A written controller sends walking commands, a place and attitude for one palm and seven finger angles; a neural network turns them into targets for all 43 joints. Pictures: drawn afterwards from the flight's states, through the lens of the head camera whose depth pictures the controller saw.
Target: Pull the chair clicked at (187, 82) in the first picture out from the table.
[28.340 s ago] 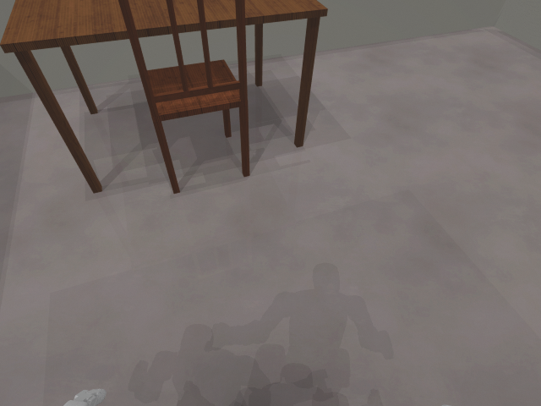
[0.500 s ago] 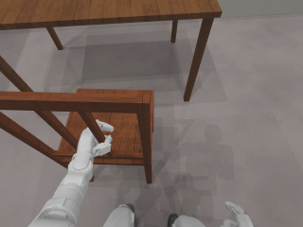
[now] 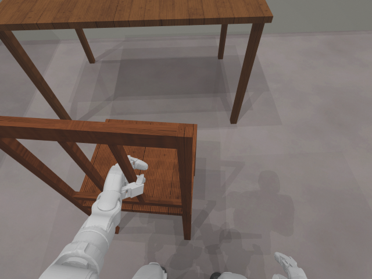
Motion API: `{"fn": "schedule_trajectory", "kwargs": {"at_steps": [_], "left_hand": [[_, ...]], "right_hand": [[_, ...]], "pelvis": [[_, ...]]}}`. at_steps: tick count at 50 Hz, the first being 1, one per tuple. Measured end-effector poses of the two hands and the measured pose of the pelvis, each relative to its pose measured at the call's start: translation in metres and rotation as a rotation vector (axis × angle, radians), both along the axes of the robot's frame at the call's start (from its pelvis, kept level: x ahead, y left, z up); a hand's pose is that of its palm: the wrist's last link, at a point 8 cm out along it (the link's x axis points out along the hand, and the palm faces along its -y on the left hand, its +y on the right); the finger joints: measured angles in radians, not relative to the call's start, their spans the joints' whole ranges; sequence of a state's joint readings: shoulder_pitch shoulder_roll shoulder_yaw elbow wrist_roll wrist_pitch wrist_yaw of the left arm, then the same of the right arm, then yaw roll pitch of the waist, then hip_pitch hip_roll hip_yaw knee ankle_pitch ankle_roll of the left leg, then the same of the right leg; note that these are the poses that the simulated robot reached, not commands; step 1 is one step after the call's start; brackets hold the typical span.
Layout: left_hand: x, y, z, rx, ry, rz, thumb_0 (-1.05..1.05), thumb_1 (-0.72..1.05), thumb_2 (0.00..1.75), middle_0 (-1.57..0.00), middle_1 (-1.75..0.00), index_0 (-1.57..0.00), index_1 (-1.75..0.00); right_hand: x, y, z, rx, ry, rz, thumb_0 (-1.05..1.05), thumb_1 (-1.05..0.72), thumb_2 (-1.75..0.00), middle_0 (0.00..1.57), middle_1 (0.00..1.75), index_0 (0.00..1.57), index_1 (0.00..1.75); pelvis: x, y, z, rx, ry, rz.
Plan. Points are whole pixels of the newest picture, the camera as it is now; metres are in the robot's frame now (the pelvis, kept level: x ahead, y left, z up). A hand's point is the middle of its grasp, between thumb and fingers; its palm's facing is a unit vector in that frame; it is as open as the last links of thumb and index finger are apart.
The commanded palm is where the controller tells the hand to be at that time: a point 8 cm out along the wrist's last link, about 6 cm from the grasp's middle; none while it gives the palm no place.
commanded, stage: stop walking, hand still on the chair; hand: left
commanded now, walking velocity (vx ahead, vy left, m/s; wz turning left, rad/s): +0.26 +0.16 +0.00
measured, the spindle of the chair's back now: (93, 174) +0.35 +0.26 -0.05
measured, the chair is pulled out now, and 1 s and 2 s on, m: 0.58 0.64 0.64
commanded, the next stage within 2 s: open the thumb and straighten the fingers in 1.08 s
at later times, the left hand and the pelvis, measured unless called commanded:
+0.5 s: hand (135, 211) +0.26 +0.14 -0.06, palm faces -0.10 -0.98 -0.16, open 5.0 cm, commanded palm +0.25 +0.19 -0.04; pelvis +0.00 +0.03 +0.01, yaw +0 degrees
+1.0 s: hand (136, 209) +0.27 +0.13 -0.06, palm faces +0.01 -0.99 -0.16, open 5.2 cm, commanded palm +0.25 +0.19 -0.04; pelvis +0.04 +0.00 +0.01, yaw +0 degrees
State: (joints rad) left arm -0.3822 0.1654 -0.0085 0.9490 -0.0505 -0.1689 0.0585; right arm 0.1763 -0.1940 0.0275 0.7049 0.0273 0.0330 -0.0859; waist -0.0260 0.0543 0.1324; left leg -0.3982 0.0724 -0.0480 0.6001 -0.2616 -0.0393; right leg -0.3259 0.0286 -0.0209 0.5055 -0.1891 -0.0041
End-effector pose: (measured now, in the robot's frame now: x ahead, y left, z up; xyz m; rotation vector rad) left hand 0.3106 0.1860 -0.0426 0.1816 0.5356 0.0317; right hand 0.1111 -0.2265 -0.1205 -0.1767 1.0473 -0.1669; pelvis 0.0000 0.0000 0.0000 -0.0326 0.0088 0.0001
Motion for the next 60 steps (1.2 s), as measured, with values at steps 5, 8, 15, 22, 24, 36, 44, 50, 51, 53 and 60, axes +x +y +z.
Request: {"fn": "schedule_trajectory", "kwargs": {"at_steps": [5, 8, 15, 22, 24, 36, 44, 50, 51, 53, 60], "left_hand": [[-0.023, -0.003, 0.0, -0.003, 0.007, 0.002, 0.03, 0.71, 0.8, -0.36, -1.24, -0.5, -1.45], [-0.035, -0.003, 0.0, -0.007, 0.011, -0.014, 0.03, 0.72, 0.8, -0.35, -1.26, -0.5, -1.45], [-0.054, 0.0, 0.001, -0.017, 0.017, -0.067, 0.03, 0.73, 0.81, -0.33, -1.29, -0.5, -1.45], [-0.06, 0.002, 0.001, -0.021, 0.019, -0.083, 0.03, 0.74, 0.81, -0.32, -1.31, -0.5, -1.45], [-0.06, 0.002, 0.001, -0.019, 0.018, -0.079, 0.03, 0.73, 0.82, -0.33, -1.31, -0.5, -1.45], [-0.061, 0.001, 0.001, -0.012, 0.022, -0.02, 0.03, 0.71, 0.83, -0.36, -1.28, -0.5, -1.45], [-0.062, 0.0, 0.001, -0.016, 0.026, 0.012, 0.03, 0.7, 0.84, -0.37, -1.28, -0.5, -1.45], [-0.062, -0.001, 0.001, -0.021, 0.027, 0.031, 0.04, 0.7, 0.84, -0.36, -1.28, -0.5, -1.45], [-0.062, -0.001, 0.001, -0.022, 0.028, 0.033, 0.04, 0.7, 0.84, -0.36, -1.28, -0.5, -1.45], [-0.062, -0.001, 0.001, -0.023, 0.028, 0.036, 0.04, 0.7, 0.84, -0.36, -1.28, -0.5, -1.45], [-0.062, -0.001, 0.001, -0.024, 0.03, 0.035, 0.04, 0.7, 0.84, -0.36, -1.29, -0.5, -1.45]], "right_hand": [[-0.027, -0.013, 0.003, -0.056, -0.003, -0.02, 0.0, -0.9, -0.9, 0.21, 0.3, 0.21, 0.3], [-0.04, -0.018, 0.008, -0.096, -0.004, -0.029, 0.01, -0.9, -0.9, 0.21, 0.3, 0.21, 0.3], [-0.051, -0.006, 0.019, -0.114, -0.023, -0.053, 0.01, -0.9, -0.9, 0.2, 0.3, 0.2, 0.3], [-0.035, 0.024, 0.019, -0.046, -0.06, -0.03, 0.01, -0.9, -0.9, 0.2, 0.3, 0.21, 0.3], [-0.027, 0.031, 0.018, -0.023, -0.07, -0.012, 0.01, -0.9, -0.9, 0.2, 0.3, 0.21, 0.3], [0.028, 0.017, 0.021, -0.015, -0.131, 0.028, 0.01, -0.9, -0.9, 0.21, 0.3, 0.21, 0.3], [0.058, -0.009, 0.032, -0.066, -0.171, 0.027, 0.01, -0.9, -0.9, 0.21, 0.3, 0.21, 0.3], [0.069, -0.015, 0.038, -0.075, -0.183, 0.029, 0.01, -0.9, -0.9, 0.2, 0.3, 0.21, 0.3], [0.069, -0.015, 0.038, -0.074, -0.183, 0.03, 0.01, -0.9, -0.9, 0.2, 0.3, 0.21, 0.3], [0.069, -0.014, 0.038, -0.07, -0.178, 0.031, 0.01, -0.9, -0.9, 0.2, 0.3, 0.21, 0.3], [0.063, -0.005, 0.033, -0.049, -0.147, 0.033, 0.01, -0.9, -0.9, 0.2, 0.3, 0.21, 0.3]], "pelvis": [[-0.016, 0.006, -0.002, 0.024, -0.017, 0.018], [-0.021, 0.012, 0.0, 0.027, -0.037, 0.015], [-0.019, 0.026, 0.004, 0.01, -0.058, -0.006], [-0.009, 0.03, 0.007, 0.019, -0.06, -0.008], [-0.005, 0.028, 0.007, 0.023, -0.06, -0.007], [0.023, 0.016, 0.01, 0.032, -0.035, -0.011], [0.034, 0.006, 0.01, 0.032, -0.036, 0.0], [0.036, 0.001, 0.01, 0.029, -0.036, 0.005], [0.037, 0.001, 0.01, 0.029, -0.036, 0.006], [0.037, 0.0, 0.011, 0.028, -0.036, 0.007], [0.038, 0.0, 0.011, 0.027, -0.034, 0.01]]}}
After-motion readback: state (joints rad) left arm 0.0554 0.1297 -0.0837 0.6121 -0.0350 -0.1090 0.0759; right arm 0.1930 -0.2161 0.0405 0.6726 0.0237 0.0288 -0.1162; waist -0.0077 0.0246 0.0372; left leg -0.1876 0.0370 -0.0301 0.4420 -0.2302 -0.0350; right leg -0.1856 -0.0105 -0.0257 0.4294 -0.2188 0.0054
